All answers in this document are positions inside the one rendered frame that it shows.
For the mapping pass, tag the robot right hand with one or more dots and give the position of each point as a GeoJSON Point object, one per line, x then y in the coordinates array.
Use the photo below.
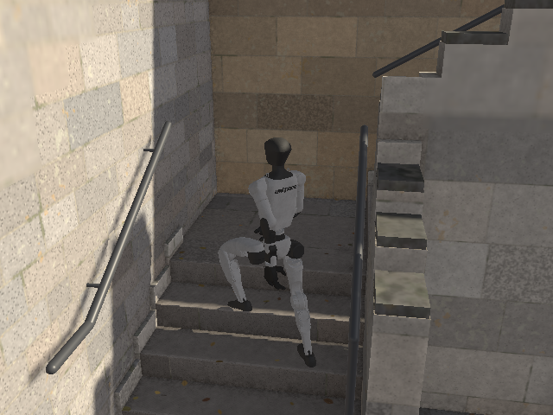
{"type": "Point", "coordinates": [259, 230]}

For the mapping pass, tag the left robot forearm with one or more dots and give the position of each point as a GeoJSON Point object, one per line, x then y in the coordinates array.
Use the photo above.
{"type": "Point", "coordinates": [270, 245]}

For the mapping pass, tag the robot left hand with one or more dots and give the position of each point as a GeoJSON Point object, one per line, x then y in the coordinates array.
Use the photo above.
{"type": "Point", "coordinates": [270, 274]}

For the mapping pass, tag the robot left upper arm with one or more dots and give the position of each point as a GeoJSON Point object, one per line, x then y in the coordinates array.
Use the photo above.
{"type": "Point", "coordinates": [257, 190]}

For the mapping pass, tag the left robot foot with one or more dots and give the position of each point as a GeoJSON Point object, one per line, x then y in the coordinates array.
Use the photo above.
{"type": "Point", "coordinates": [244, 306]}

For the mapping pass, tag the robot right shin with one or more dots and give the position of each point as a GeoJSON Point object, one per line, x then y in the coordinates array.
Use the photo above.
{"type": "Point", "coordinates": [303, 325]}

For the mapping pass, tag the robot right upper arm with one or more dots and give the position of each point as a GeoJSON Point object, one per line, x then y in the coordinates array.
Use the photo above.
{"type": "Point", "coordinates": [301, 179]}

